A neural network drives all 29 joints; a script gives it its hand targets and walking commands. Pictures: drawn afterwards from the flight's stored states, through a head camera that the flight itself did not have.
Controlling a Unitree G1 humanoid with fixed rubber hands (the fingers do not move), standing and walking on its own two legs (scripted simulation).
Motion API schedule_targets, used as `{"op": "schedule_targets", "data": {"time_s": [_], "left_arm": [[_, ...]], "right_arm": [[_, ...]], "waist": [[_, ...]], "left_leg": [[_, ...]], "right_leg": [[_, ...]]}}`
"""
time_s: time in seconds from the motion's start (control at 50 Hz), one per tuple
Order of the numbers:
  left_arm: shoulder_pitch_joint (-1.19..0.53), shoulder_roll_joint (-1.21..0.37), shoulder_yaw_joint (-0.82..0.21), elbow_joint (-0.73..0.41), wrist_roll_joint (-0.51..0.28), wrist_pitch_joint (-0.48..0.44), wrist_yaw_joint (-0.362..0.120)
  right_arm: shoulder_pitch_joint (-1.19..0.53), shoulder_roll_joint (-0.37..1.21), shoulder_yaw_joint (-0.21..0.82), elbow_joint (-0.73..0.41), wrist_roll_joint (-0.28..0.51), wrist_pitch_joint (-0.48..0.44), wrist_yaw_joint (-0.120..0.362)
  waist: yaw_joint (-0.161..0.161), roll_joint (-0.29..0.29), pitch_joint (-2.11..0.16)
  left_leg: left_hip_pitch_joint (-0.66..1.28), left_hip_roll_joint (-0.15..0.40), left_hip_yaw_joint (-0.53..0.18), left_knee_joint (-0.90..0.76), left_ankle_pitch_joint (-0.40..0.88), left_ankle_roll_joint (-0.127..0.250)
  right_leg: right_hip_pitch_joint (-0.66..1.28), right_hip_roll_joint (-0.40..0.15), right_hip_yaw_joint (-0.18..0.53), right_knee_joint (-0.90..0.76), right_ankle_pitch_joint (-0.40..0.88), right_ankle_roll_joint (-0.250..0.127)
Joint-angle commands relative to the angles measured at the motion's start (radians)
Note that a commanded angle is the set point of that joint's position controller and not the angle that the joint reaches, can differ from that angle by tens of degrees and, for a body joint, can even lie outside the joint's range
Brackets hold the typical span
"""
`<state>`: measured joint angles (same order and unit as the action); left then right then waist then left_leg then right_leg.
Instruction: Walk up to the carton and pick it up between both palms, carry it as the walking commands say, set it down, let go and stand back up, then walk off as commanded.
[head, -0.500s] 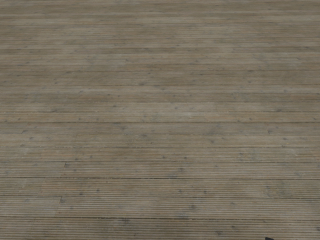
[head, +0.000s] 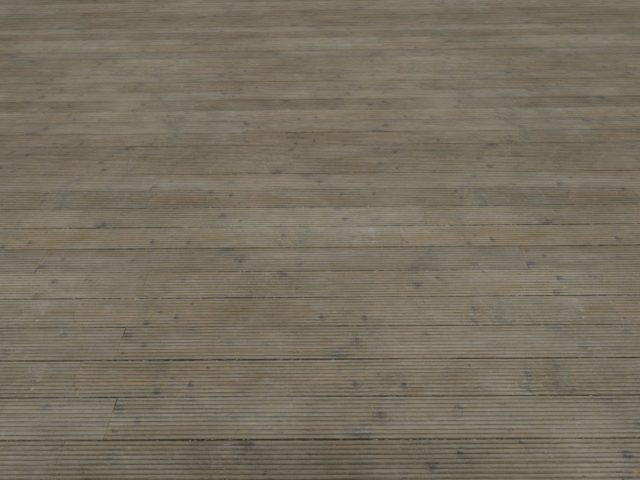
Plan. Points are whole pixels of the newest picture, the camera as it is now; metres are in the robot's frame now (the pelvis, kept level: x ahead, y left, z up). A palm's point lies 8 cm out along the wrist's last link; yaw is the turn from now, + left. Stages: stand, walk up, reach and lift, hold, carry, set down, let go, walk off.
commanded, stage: stand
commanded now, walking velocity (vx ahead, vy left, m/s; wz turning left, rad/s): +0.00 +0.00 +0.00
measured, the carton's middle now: out of the picture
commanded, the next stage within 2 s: walk up in 0.44 s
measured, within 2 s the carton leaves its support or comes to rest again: neither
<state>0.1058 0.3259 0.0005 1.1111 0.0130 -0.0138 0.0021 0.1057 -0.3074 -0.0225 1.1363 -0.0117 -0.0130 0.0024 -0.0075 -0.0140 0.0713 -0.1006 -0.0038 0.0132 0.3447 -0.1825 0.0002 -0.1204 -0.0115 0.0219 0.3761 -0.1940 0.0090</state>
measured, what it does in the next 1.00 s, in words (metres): steps on the spot, turning right: right foot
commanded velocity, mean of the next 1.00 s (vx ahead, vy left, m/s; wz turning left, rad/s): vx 0.00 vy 0.00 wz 0.00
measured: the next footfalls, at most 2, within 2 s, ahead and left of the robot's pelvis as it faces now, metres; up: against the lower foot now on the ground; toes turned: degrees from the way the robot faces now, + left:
right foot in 0.92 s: +0.06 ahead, -0.22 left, +0.00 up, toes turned -18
left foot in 1.12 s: +0.11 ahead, +0.01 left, +0.00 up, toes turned -24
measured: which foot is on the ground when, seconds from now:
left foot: down 0.00-0.94, up 0.96-1.00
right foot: down 0.00-0.72, up 0.74-0.90, down 0.92-1.00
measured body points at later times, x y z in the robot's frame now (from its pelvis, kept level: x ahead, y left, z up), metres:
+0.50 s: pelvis +0.01 +0.00 +0.00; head +0.01 +0.00 +0.45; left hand +0.09 +0.29 -0.13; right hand +0.09 -0.29 -0.13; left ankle +0.01 +0.12 -0.75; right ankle +0.01 -0.12 -0.75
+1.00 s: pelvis +0.01 -0.05 -0.03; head +0.03 -0.08 +0.41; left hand +0.20 +0.24 -0.12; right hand +0.04 -0.42 -0.14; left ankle +0.01 +0.10 -0.73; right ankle +0.02 -0.21 -0.75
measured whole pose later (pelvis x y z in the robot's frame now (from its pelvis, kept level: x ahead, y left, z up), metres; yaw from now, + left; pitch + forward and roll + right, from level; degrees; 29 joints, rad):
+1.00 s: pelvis +0.01 -0.05 -0.03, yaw -19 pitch -1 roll +1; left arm 0.19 0.42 0.11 0.80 0.07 0.06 -0.17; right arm 0.08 -0.46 -0.12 0.96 -0.02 -0.03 -0.01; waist 0.07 0.04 0.08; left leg -0.31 0.11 0.11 0.87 -0.60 -0.01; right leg -0.44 -0.03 0.06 0.72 -0.27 0.03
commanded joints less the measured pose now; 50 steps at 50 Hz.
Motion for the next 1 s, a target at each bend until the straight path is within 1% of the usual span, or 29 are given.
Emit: {"op": "schedule_targets", "data": {"time_s": [0.0, 0.08, 0.16, 0.2, 0.24, 0.32, 0.34, 0.38, 0.44, 0.48, 0.52, 0.6, 0.62, 0.64, 0.66, 0.68, 0.7, 0.72, 0.74, 0.76, 0.78, 0.84, 0.86, 0.88, 0.9, 0.92, 0.94, 0.96, 0.98], "left_arm": [[-0.06, 0.215, 0.039, -0.068, -0.004, -0.025, 0.014], [-0.044, 0.228, 0.042, -0.063, -0.005, -0.025, 0.012], [-0.058, 0.233, 0.044, -0.063, -0.008, -0.021, 0.014], [-0.067, 0.217, 0.042, -0.068, 0.004, -0.02, 0.014], [-0.065, 0.22, 0.037, -0.059, 0.0, -0.022, 0.013], [-0.042, 0.222, 0.041, -0.063, -0.009, -0.028, 0.012], [-0.055, 0.229, 0.041, -0.071, -0.004, -0.023, 0.015], [-0.041, 0.223, 0.046, -0.073, 0.002, -0.022, 0.013], [-0.066, 0.234, 0.044, -0.057, -0.003, -0.02, 0.018], [-0.057, 0.21, 0.041, -0.064, -0.003, -0.025, 0.015], [-0.051, 0.215, 0.039, -0.065, -0.007, -0.021, 0.016], [-0.038, 0.225, 0.037, -0.065, -0.005, -0.024, 0.01], [-0.079, 0.321, 0.111, -0.253, 0.064, 0.03, -0.05], [-0.118, 0.298, 0.113, -0.288, 0.06, 0.041, -0.078], [-0.107, 0.258, 0.106, -0.315, 0.056, 0.049, -0.088], [-0.154, 0.248, 0.113, -0.338, 0.068, 0.062, -0.103], [-0.136, 0.238, 0.123, -0.368, 0.079, 0.072, -0.113], [-0.122, 0.241, 0.125, -0.392, 0.079, 0.078, -0.129], [-0.081, 0.273, 0.14, -0.4, 0.071, 0.071, -0.143], [-0.026, 0.288, 0.149, -0.381, 0.069, 0.067, -0.151], [-0.005, 0.28, 0.145, -0.396, 0.064, 0.066, -0.162], [0.059, 0.277, 0.165, -0.38, 0.059, 0.065, -0.184], [0.107, 0.291, 0.173, -0.36, 0.062, 0.054, -0.185], [0.19, 0.332, 0.182, -0.335, 0.072, 0.048, -0.176], [0.191, 0.414, 0.191, -0.363, 0.073, 0.049, -0.16], [0.103, 0.431, 0.18, -0.392, 0.051, 0.057, -0.153], [0.077, 0.424, 0.174, -0.42, 0.044, 0.06, -0.147], [0.033, 0.392, 0.171, -0.453, 0.035, 0.06, -0.148], [0.041, 0.378, 0.17, -0.461, 0.035, 0.058, -0.143]], "right_arm": [[-0.062, -0.224, -0.041, -0.066, 0.004, -0.023, -0.009], [-0.068, -0.222, -0.044, -0.06, -0.003, -0.02, -0.01], [-0.059, -0.225, -0.043, -0.068, 0.003, -0.021, -0.013], [-0.062, -0.248, -0.046, -0.064, 0.003, -0.023, -0.014], [-0.071, -0.231, -0.049, -0.067, 0.005, -0.022, -0.012], [-0.052, -0.229, -0.047, -0.05, -0.003, -0.022, -0.01], [-0.071, -0.23, -0.047, -0.065, -0.007, -0.02, -0.007], [-0.067, -0.232, -0.047, -0.068, -0.006, -0.02, -0.008], [-0.065, -0.228, -0.045, -0.071, 0.003, -0.02, -0.01], [-0.081, -0.228, -0.049, -0.077, 0.006, -0.022, -0.011], [-0.048, -0.245, -0.05, -0.057, 0.0, -0.022, -0.013], [-0.063, -0.211, -0.042, -0.075, -0.003, -0.024, -0.012], [-0.056, -0.393, -0.129, -0.154, 0.008, -0.025, -0.022], [-0.002, -0.399, -0.14, -0.145, -0.003, -0.022, -0.034], [0.021, -0.409, -0.15, -0.161, -0.008, -0.029, -0.039], [0.056, -0.403, -0.151, -0.168, -0.006, -0.036, -0.041], [0.047, -0.403, -0.152, -0.19, -0.01, -0.039, -0.046], [0.021, -0.404, -0.158, -0.206, -0.015, -0.041, -0.047], [-0.017, -0.397, -0.158, -0.231, -0.014, -0.047, -0.052], [-0.055, -0.379, -0.155, -0.239, -0.019, -0.05, -0.055], [-0.083, -0.386, -0.16, -0.255, -0.022, -0.053, -0.051], [-0.109, -0.395, -0.165, -0.275, -0.03, -0.057, -0.029], [-0.096, -0.375, -0.157, -0.273, -0.027, -0.053, -0.017], [-0.084, -0.32, -0.142, -0.275, -0.018, -0.05, -0.016], [-0.068, -0.273, -0.121, -0.303, -0.009, -0.042, -0.014], [-0.025, -0.286, -0.112, -0.293, 0.005, -0.048, -0.016], [-0.04, -0.314, -0.111, -0.276, 0.007, -0.054, -0.014], [0.001, -0.321, -0.107, -0.267, 0.011, -0.059, -0.013], [0.026, -0.333, -0.111, -0.254, 0.018, -0.066, -0.015]], "waist": [[-0.002, -0.006, -0.106], [0.01, 0.026, -0.056], [-0.001, -0.011, -0.097], [0.012, -0.01, -0.067], [-0.005, -0.021, -0.084], [0.013, 0.051, -0.094], [-0.007, 0.038, -0.095], [0.005, 0.026, -0.086], [-0.012, -0.007, -0.08], [-0.005, 0.029, -0.113], [0.008, -0.011, -0.075], [0.007, 0.006, -0.08], [-0.016, -0.018, -0.045], [-0.032, 0.047, -0.061], [-0.034, 0.147, -0.078], [-0.063, 0.113, -0.095], [-0.059, 0.099, -0.115], [-0.06, 0.113, -0.131], [-0.015, 0.117, -0.145], [0.019, 0.091, -0.148], [0.033, 0.164, -0.149], [0.058, 0.182, -0.16], [0.081, 0.083, -0.157], [0.118, -0.117, -0.158], [0.141, -0.414, -0.108], [0.085, -0.437, -0.108], [0.087, -0.348, -0.099], [0.06, -0.279, -0.099], [0.051, -0.219, -0.114]], "left_leg": [[0.03, 0.128, -0.119, -0.06, 0.123, 0.029], [0.003, 0.126, -0.119, -0.076, 0.079, 0.034], [0.02, 0.13, -0.128, -0.09, 0.133, 0.028], [0.024, 0.127, -0.121, -0.082, 0.128, 0.029], [0.05, 0.13, -0.115, -0.082, 0.152, 0.023], [0.021, 0.128, -0.107, -0.07, 0.115, 0.025], [0.024, 0.131, -0.114, -0.087, 0.097, 0.033], [0.026, 0.129, -0.114, -0.091, 0.112, 0.029], [0.033, 0.135, -0.123, -0.09, 0.152, 0.027], [0.044, 0.136, -0.12, -0.08, 0.173, 0.027], [0.023, 0.124, -0.119, -0.085, 0.141, 0.025], [0.023, 0.123, -0.121, -0.077, 0.142, 0.028], [0.129, 0.121, -0.029, 0.102, 0.119, 0.081], [0.202, 0.192, -0.093, 0.108, 0.097, 0.118], [0.172, 0.334, -0.165, 0.021, 0.101, 0.185], [0.146, 0.451, -0.224, -0.064, 0.155, 0.24], [0.143, 0.512, -0.222, -0.063, 0.205, 0.288], [0.127, 0.532, -0.196, -0.058, 0.179, 0.293], [0.115, 0.535, -0.18, -0.014, 0.175, 0.291], [0.068, 0.525, -0.131, 0.001, 0.114, 0.279], [0.032, 0.487, -0.063, 0.02, 0.064, 0.246], [-0.147, 0.389, 0.058, 0.069, -0.086, 0.197], [-0.197, 0.285, 0.159, 0.204, -0.112, 0.154], [-0.289, 0.17, 0.219, 0.427, -0.172, 0.094], [-0.48, -0.015, 0.238, 0.606, -0.519, 0.025], [-0.563, -0.027, 0.078, 0.656, -0.561, 0.0], [-0.515, -0.002, 0.05, 0.679, -0.53, -0.002], [-0.492, 0.043, 0.019, 0.582, -0.446, -0.002], [-0.475, 0.037, 0.04, 0.498, -0.368, -0.013]], "right_leg": [[0.001, -0.114, 0.097, -0.071, 0.122, -0.036], [-0.015, -0.117, 0.119, -0.109, 0.076, -0.044], [0.017, -0.115, 0.099, -0.084, 0.135, -0.043], [0.005, -0.117, 0.099, -0.093, 0.121, -0.04], [-0.006, -0.11, 0.094, -0.087, 0.138, -0.039], [0.015, -0.123, 0.104, -0.092, 0.119, -0.04], [0.011, -0.116, 0.105, -0.086, 0.109, -0.042], [0.008, -0.115, 0.104, -0.09, 0.119, -0.044], [-0.005, -0.106, 0.088, -0.084, 0.132, -0.035], [0.027, -0.115, 0.086, -0.083, 0.154, -0.032], [0.012, -0.12, 0.101, -0.079, 0.148, -0.039], [0.02, -0.114, 0.092, -0.096, 0.131, -0.036], [-0.29, -0.048, 0.16, 0.012, 0.234, -0.092], [-0.408, -0.032, 0.127, 0.119, 0.197, -0.091], [-0.434, -0.023, 0.084, 0.283, 0.049, -0.066], [-0.462, -0.043, 0.069, 0.429, -0.161, -0.031], [-0.487, -0.081, 0.083, 0.507, -0.202, -0.006], [-0.506, -0.132, 0.111, 0.49, -0.219, -0.002], [-0.5, -0.155, 0.151, 0.507, -0.21, -0.015], [-0.457, -0.182, 0.165, 0.498, -0.187, -0.015], [-0.409, -0.181, 0.127, 0.441, -0.175, -0.035], [-0.192, -0.121, 0.006, 0.333, -0.129, -0.04], [-0.083, -0.066, -0.037, 0.191, -0.079, -0.049], [-0.009, -0.015, 0.02, 0.116, -0.083, -0.097], [-0.007, -0.127, 0.347, -0.068, -0.011, -0.207], [0.036, -0.18, 0.608, -0.162, -0.093, -0.304], [-0.024, -0.197, 0.611, -0.167, -0.078, -0.338], [-0.005, -0.176, 0.528, -0.104, -0.039, -0.306], [0.004, -0.162, 0.453, -0.038, 0.071, -0.296]]}}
